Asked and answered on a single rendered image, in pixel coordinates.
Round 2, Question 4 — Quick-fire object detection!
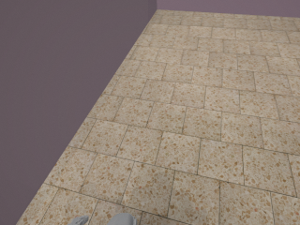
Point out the left robot thigh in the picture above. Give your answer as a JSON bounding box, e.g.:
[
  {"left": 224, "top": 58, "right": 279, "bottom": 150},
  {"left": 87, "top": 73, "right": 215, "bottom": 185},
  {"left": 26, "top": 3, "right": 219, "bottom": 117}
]
[{"left": 107, "top": 213, "right": 137, "bottom": 225}]

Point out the robot left hand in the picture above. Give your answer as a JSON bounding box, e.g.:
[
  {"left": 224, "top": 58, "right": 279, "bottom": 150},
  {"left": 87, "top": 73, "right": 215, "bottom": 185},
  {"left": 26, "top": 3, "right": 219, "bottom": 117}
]
[{"left": 68, "top": 215, "right": 89, "bottom": 225}]

